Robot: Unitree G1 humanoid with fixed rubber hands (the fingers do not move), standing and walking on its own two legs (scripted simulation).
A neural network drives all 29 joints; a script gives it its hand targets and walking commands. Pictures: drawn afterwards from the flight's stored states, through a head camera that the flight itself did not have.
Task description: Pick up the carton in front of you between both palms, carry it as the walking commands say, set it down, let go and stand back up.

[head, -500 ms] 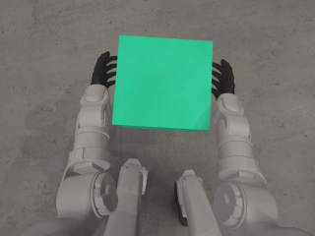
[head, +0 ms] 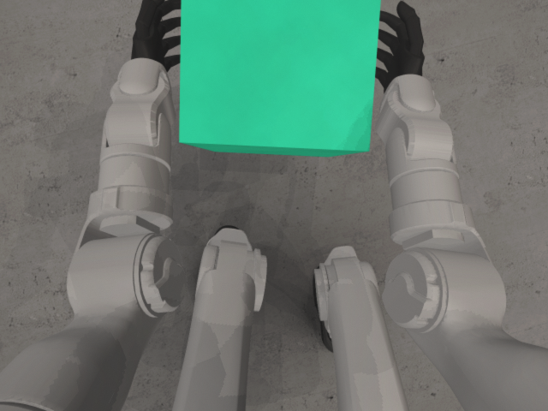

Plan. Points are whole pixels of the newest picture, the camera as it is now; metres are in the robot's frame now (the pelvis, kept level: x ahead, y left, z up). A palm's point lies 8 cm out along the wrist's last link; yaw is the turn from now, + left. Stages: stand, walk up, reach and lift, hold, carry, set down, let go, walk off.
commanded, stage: set down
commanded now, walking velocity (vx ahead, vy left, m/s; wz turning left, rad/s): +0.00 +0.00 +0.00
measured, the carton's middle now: (276, 81) +0.52 +0.09 -0.20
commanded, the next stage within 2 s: none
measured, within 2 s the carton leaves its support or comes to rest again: rests again in 0.82 s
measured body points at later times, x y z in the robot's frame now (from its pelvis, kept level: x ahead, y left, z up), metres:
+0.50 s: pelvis +0.00 +0.00 -0.07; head +0.37 +0.04 +0.17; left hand +0.53 +0.25 -0.25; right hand +0.56 -0.06 -0.25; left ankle +0.12 +0.14 -0.44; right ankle +0.07 -0.13 -0.44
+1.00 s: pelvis -0.01 +0.00 -0.09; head +0.36 +0.04 +0.15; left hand +0.52 +0.24 -0.28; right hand +0.56 -0.06 -0.28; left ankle +0.12 +0.14 -0.44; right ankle +0.07 -0.13 -0.44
